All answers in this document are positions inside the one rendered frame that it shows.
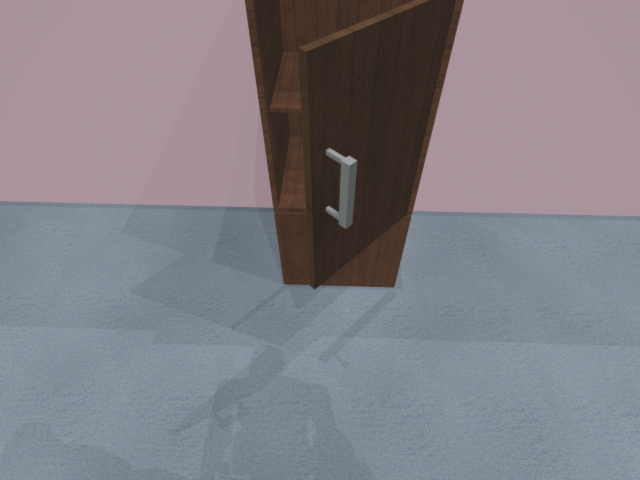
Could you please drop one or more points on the cupboard door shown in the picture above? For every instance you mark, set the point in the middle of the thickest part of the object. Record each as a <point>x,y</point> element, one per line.
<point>366,92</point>

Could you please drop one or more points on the handle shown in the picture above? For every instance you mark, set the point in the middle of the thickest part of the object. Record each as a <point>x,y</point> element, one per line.
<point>347,188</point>

